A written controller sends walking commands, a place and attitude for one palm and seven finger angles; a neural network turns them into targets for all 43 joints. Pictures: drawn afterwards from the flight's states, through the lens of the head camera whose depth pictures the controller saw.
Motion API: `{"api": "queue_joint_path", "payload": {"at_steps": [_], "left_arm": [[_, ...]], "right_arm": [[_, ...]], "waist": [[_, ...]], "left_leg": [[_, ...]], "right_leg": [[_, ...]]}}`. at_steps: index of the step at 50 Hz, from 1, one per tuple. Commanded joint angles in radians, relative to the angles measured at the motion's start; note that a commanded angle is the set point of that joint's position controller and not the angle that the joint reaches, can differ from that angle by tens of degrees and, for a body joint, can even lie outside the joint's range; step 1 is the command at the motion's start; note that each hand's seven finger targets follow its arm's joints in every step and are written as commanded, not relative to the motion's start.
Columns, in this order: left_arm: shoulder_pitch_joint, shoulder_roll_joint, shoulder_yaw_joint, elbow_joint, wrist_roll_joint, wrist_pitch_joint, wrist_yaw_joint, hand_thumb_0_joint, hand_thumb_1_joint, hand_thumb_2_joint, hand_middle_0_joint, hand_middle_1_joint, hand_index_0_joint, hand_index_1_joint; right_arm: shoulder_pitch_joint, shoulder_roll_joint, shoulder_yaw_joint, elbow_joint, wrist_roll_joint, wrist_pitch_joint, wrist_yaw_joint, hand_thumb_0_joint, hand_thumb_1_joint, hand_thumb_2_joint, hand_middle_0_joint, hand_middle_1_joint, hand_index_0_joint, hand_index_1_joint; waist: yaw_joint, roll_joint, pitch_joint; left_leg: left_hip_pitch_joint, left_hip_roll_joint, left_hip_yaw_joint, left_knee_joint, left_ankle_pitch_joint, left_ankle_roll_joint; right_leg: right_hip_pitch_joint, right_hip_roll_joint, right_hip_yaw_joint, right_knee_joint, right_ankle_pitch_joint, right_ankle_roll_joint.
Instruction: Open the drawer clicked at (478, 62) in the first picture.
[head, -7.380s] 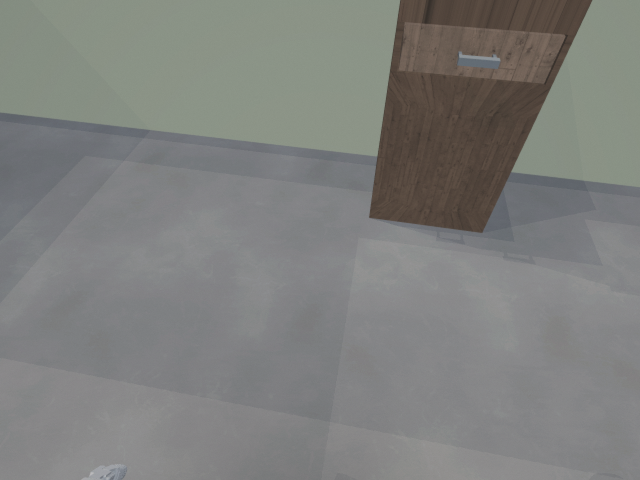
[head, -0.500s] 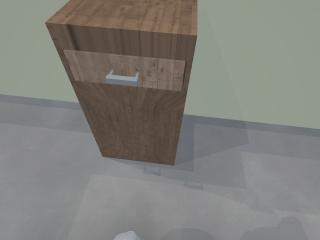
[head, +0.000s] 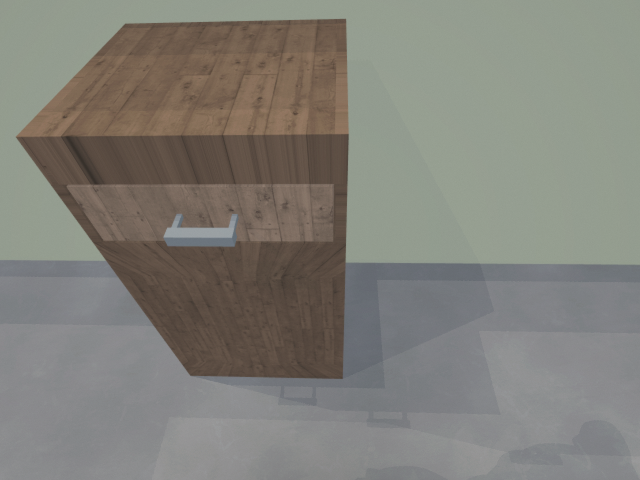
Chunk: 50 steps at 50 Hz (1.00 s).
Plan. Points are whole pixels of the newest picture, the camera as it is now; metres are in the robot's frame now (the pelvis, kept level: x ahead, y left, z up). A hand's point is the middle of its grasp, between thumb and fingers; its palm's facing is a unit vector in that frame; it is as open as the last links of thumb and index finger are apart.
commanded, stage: come to a stop and stand still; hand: left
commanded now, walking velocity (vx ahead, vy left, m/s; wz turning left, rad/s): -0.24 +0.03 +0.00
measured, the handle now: (203, 228) +0.51 +0.24 -0.02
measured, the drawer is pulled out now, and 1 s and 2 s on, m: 0.00 0.00 0.00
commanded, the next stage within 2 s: look again from close up in 0.90 s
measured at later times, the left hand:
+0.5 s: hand out of the picture +0.04 +0.19 -0.17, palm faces +0.01 -0.96 -0.27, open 7.4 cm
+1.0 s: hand out of the picture -0.03 +0.13 -0.17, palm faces +0.04 -0.99 -0.17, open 7.4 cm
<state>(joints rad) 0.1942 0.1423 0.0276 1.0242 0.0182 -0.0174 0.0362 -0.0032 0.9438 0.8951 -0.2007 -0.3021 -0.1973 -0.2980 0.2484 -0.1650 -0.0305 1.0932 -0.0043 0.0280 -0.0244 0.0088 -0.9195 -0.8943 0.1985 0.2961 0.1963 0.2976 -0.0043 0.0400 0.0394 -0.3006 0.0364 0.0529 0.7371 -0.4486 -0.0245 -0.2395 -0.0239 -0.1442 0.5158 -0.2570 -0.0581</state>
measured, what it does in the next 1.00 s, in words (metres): steps on the spot: left foot, then right foot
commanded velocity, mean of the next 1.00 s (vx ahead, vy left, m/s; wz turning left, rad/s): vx -0.03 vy -0.02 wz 0.00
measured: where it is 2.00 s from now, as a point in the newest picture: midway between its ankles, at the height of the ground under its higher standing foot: outside the picture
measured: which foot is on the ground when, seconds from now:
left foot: up 0.00-0.12, down 0.14-1.00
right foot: down 0.00-0.16, up 0.18-0.46, down 0.48-1.00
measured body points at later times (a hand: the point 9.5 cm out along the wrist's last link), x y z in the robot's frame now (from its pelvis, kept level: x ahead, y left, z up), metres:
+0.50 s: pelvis -0.02 +0.00 +0.00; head +0.01 -0.02 +0.45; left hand +0.04 +0.25 -0.15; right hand +0.04 -0.24 -0.16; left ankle +0.02 +0.13 -0.74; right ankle -0.06 -0.11 -0.74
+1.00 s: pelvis -0.01 -0.03 +0.00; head +0.00 -0.04 +0.45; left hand -0.03 +0.18 -0.16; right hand -0.06 -0.24 -0.16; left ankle +0.02 +0.13 -0.74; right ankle -0.06 -0.11 -0.74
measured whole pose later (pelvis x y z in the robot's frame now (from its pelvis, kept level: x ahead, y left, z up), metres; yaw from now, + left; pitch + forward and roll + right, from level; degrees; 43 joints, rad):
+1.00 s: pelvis -0.01 -0.03 +0.00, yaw +0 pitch -1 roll +0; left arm 0.31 0.11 0.00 1.14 0.00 0.01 0.03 0.01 0.91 0.90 -0.20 -0.30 -0.20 -0.30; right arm 0.33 -0.13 0.00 1.18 -0.01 0.02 -0.03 0.00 -0.91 -0.89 0.20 0.30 0.20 0.30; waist -0.01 0.01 0.05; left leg -0.22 0.08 0.02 0.42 -0.18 -0.06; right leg -0.11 0.02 -0.06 0.43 -0.30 -0.04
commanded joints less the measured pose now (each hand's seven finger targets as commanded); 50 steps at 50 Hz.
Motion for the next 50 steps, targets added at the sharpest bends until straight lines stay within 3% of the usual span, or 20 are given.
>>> {"api": "queue_joint_path", "payload": {"at_steps": [1, 3, 5, 6, 7, 8, 9, 11, 13, 20, 22, 23, 24, 25, 26, 31, 36, 41, 49, 50], "left_arm": [[0.042, 0.188, 0.051, -0.034, 0.002, 0.019, 0.012, 0.000, 0.900, 0.900, -0.200, -0.300, -0.200, -0.300], [0.026, 0.194, 0.058, -0.042, 0.001, 0.030, 0.013, 0.000, 0.900, 0.900, -0.200, -0.300, -0.200, -0.300], [0.005, 0.188, 0.058, -0.048, -0.006, 0.038, 0.012, 0.000, 0.900, 0.900, -0.200, -0.300, -0.200, -0.300], [0.014, 0.161, 0.053, -0.059, -0.008, 0.044, 0.009, 0.000, 0.900, 0.900, -0.200, -0.300, -0.200, -0.300], [0.036, 0.120, 0.044, -0.074, -0.013, 0.048, 0.008, 0.000, 0.900, 0.900, -0.200, -0.300, -0.200, -0.300], [0.015, 0.113, 0.035, -0.078, -0.012, 0.053, 0.010, 0.000, 0.900, 0.900, -0.200, -0.300, -0.200, -0.300], [-0.010, 0.125, 0.038, -0.077, -0.010, 0.061, 0.009, 0.000, 0.900, 0.900, -0.200, -0.300, -0.200, -0.300], [0.008, 0.118, 0.042, -0.058, -0.009, 0.058, 0.002, 0.000, 0.900, 0.900, -0.200, -0.300, -0.200, -0.300], [0.016, 0.108, 0.037, -0.053, -0.008, 0.056, -0.004, 0.000, 0.900, 0.900, -0.200, -0.300, -0.200, -0.300], [0.038, 0.099, 0.019, -0.043, -0.008, 0.049, -0.009, 0.000, 0.900, 0.900, -0.200, -0.300, -0.200, -0.300], [0.099, 0.112, 0.017, -0.015, -0.004, 0.035, -0.007, 0.000, 0.900, 0.900, -0.200, -0.300, -0.200, -0.300], [0.103, 0.147, 0.018, -0.009, 0.000, 0.026, -0.002, 0.000, 0.900, 0.900, -0.200, -0.300, -0.200, -0.300], [0.072, 0.193, 0.020, -0.013, 0.002, 0.018, 0.000, 0.000, 0.900, 0.900, -0.200, -0.300, -0.200, -0.300], [0.045, 0.213, 0.019, -0.023, 0.000, 0.019, -0.003, 0.000, 0.900, 0.900, -0.200, -0.300, -0.200, -0.300], [0.036, 0.211, 0.021, -0.019, 0.002, 0.013, -0.002, 0.000, 0.900, 0.900, -0.200, -0.300, -0.200, -0.300], [0.042, 0.145, 0.003, 0.004, -0.012, 0.006, -0.001, 0.000, 0.900, 0.900, -0.200, -0.300, -0.200, -0.300], [0.081, 0.134, 0.003, 0.037, -0.012, 0.018, -0.003, 0.000, 0.900, 0.900, -0.200, -0.300, -0.200, -0.300], [0.113, 0.115, 0.003, 0.050, -0.014, 0.015, -0.003, 0.000, 0.900, 0.900, -0.200, -0.300, -0.200, -0.300], [0.172, 0.079, -0.002, 0.081, -0.017, 0.003, 0.001, 0.000, 0.900, 0.900, -0.200, -0.300, -0.200, -0.300], [0.260, 0.104, -0.006, 0.102, 0.005, -0.034, 0.040, 0.000, 0.900, 0.900, -0.200, -0.300, -0.200, -0.300]], "right_arm": [[0.051, -0.042, -0.017, -0.048, -0.001, 0.005, -0.005, 0.000, -0.900, -0.900, 0.200, 0.300, 0.200, 0.300], [0.044, -0.053, -0.023, -0.060, -0.005, 0.008, -0.005, 0.000, -0.900, -0.900, 0.200, 0.300, 0.200, 0.300], [0.072, -0.061, -0.026, -0.056, -0.008, 0.004, -0.004, 0.000, -0.900, -0.900, 0.200, 0.300, 0.200, 0.300], [0.093, -0.094, -0.029, -0.059, -0.012, -0.006, -0.005, 0.000, -0.900, -0.900, 0.200, 0.300, 0.200, 0.300], [0.087, -0.152, -0.037, -0.077, -0.018, -0.010, -0.007, 0.000, -0.900, -0.900, 0.200, 0.300, 0.200, 0.300], [0.071, -0.163, -0.040, -0.078, -0.016, -0.013, -0.013, 0.000, -0.900, -0.900, 0.200, 0.300, 0.200, 0.300], [0.061, -0.169, -0.039, -0.082, -0.017, -0.016, -0.025, 0.000, -0.900, -0.900, 0.200, 0.300, 0.200, 0.300], [-0.012, -0.152, -0.035, -0.101, -0.022, -0.018, -0.029, 0.000, -0.900, -0.900, 0.200, 0.300, 0.200, 0.300], [-0.018, -0.163, -0.040, -0.105, -0.021, -0.019, -0.027, 0.000, -0.900, -0.900, 0.200, 0.300, 0.200, 0.300], [-0.001, -0.179, -0.051, -0.084, -0.018, -0.018, -0.010, 0.000, -0.900, -0.900, 0.200, 0.300, 0.200, 0.300], [-0.009, -0.167, -0.049, -0.083, -0.008, -0.018, -0.004, 0.000, -0.900, -0.900, 0.200, 0.300, 0.200, 0.300], [-0.007, -0.128, -0.046, -0.085, -0.001, -0.020, 0.001, 0.000, -0.900, -0.900, 0.200, 0.300, 0.200, 0.300], [-0.014, -0.082, -0.034, -0.098, 0.004, -0.019, 0.007, 0.000, -0.900, -0.900, 0.200, 0.300, 0.200, 0.300], [-0.041, -0.060, -0.023, -0.106, 0.000, -0.011, 0.013, 0.000, -0.900, -0.900, 0.200, 0.300, 0.200, 0.300], [-0.058, -0.063, -0.019, -0.105, -0.010, 0.003, 0.010, 0.000, -0.900, -0.900, 0.200, 0.300, 0.200, 0.300], [0.033, -0.082, -0.004, -0.022, -0.009, -0.017, 0.002, 0.000, -0.900, -0.900, 0.200, 0.300, 0.200, 0.300], [0.039, -0.073, 0.005, 0.011, -0.009, -0.011, 0.000, 0.000, -0.900, -0.900, 0.200, 0.300, 0.200, 0.300], [0.083, -0.060, 0.009, 0.027, -0.011, -0.015, -0.005, 0.000, -0.900, -0.900, 0.200, 0.300, 0.200, 0.300], [0.112, -0.043, 0.013, 0.049, -0.006, -0.031, -0.014, 0.000, -0.900, -0.900, 0.200, 0.300, 0.200, 0.300], [-0.031, -0.060, 0.018, -0.032, -0.001, -0.053, -0.002, 0.000, -0.900, -0.900, 0.200, 0.300, 0.200, 0.300]], "waist": [[0.016, -0.171, -0.054], [0.013, -0.191, -0.053], [-0.008, -0.154, -0.076], [-0.008, -0.019, -0.110], [0.002, 0.131, -0.114], [-0.012, 0.214, -0.096], [-0.020, 0.181, -0.094], [0.009, 0.097, -0.080], [0.002, 0.064, -0.109], [-0.013, 0.139, -0.124], [0.012, 0.076, -0.123], [0.005, -0.015, -0.099], [-0.014, -0.139, -0.064], [-0.014, -0.157, -0.026], [-0.007, -0.283, -0.006], [-0.023, -0.130, -0.004], [-0.010, -0.060, 0.119], [-0.008, -0.061, 0.081], [0.002, -0.049, 0.021], [0.060, -0.100, 0.087]], "left_leg": [[-0.032, 0.001, 0.002, -0.041, 0.059, -0.013], [-0.017, 0.006, 0.004, -0.110, 0.110, -0.014], [0.098, 0.032, 0.002, -0.267, 0.327, -0.005], [0.182, 0.123, -0.081, -0.314, 0.629, 0.033], [0.184, 0.265, -0.210, -0.354, 0.901, 0.119], [0.163, 0.328, -0.277, -0.421, 0.986, 0.202], [0.120, 0.336, -0.288, -0.415, 0.946, 0.239], [0.155, 0.307, -0.231, -0.372, 0.925, 0.247], [0.221, 0.274, -0.185, -0.365, 0.887, 0.225], [0.236, 0.235, -0.166, -0.381, 0.703, 0.185], [0.164, 0.180, -0.125, -0.325, 0.574, 0.121], [0.100, 0.124, -0.086, -0.270, 0.442, 0.068], [0.029, 0.056, -0.027, -0.248, 0.257, 0.021], [0.042, 0.021, -0.014, -0.253, 0.141, 0.005], [0.059, 0.017, -0.017, -0.220, 0.095, 0.001], [0.153, 0.052, -0.056, -0.318, 0.361, 0.011], [0.132, 0.056, -0.060, -0.345, 0.272, 0.008], [0.129, 0.055, -0.058, -0.342, 0.285, 0.010], [0.146, 0.069, -0.060, -0.342, 0.392, 0.015], [-0.021, 0.045, -0.012, -0.083, 0.273, -0.010]], "right_leg": [[0.130, -0.280, 0.174, -0.101, 0.770, -0.126], [0.123, -0.272, 0.174, -0.070, 0.751, -0.110], [0.066, -0.237, 0.156, -0.008, 0.619, -0.060], [0.000, -0.159, 0.096, 0.067, 0.416, 0.002], [-0.053, -0.059, 0.038, 0.162, 0.104, 0.059], [-0.101, 0.005, 0.062, 0.343, -0.291, 0.073], [-0.113, 0.000, 0.148, 0.468, -0.353, 0.068], [-0.178, -0.003, 0.178, 0.541, -0.301, 0.069], [-0.199, -0.002, 0.166, 0.512, -0.253, 0.085], [-0.049, -0.007, 0.101, 0.113, -0.169, 0.082], [0.088, -0.012, 0.088, -0.127, 0.041, 0.083], [0.127, -0.077, 0.169, -0.209, 0.131, 0.066], [0.102, -0.197, 0.290, -0.222, 0.199, 0.018], [0.012, -0.252, 0.314, -0.238, 0.170, -0.025], [-0.051, -0.231, 0.333, -0.270, 0.109, -0.038], [-0.014, -0.117, 0.217, -0.192, 0.158, 0.007], [-0.101, -0.092, 0.230, -0.276, -0.144, 0.021], [-0.059, -0.090, 0.222, -0.271, -0.125, 0.018], [0.026, -0.082, 0.191, -0.219, 0.093, 0.020], [0.028, -0.166, 0.309, -0.216, 0.663, 0.091]]}}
